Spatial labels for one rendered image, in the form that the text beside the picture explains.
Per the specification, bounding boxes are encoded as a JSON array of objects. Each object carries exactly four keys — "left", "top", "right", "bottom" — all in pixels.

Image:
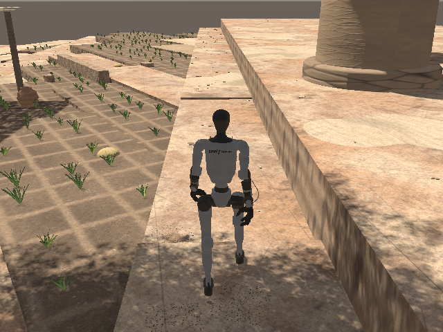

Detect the left robot upper arm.
[{"left": 191, "top": 139, "right": 207, "bottom": 176}]

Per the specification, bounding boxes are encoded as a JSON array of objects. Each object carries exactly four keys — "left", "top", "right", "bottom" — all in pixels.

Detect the robot left forearm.
[{"left": 190, "top": 167, "right": 199, "bottom": 192}]

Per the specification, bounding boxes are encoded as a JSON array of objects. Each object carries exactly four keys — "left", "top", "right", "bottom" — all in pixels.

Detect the robot right thigh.
[{"left": 230, "top": 192, "right": 244, "bottom": 228}]

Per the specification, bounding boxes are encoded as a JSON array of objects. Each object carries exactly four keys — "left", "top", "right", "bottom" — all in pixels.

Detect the left robot hand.
[{"left": 190, "top": 189, "right": 207, "bottom": 202}]

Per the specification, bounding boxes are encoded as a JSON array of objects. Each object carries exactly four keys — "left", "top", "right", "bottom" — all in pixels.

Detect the robot right shin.
[{"left": 235, "top": 216, "right": 244, "bottom": 255}]

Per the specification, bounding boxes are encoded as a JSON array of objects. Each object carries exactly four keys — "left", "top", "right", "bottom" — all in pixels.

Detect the right robot hand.
[{"left": 236, "top": 206, "right": 253, "bottom": 226}]

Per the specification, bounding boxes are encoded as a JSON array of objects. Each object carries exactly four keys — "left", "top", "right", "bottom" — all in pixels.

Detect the right robot upper arm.
[{"left": 235, "top": 139, "right": 249, "bottom": 180}]

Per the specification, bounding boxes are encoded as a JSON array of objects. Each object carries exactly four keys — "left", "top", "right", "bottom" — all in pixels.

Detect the robot right forearm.
[{"left": 241, "top": 169, "right": 253, "bottom": 208}]

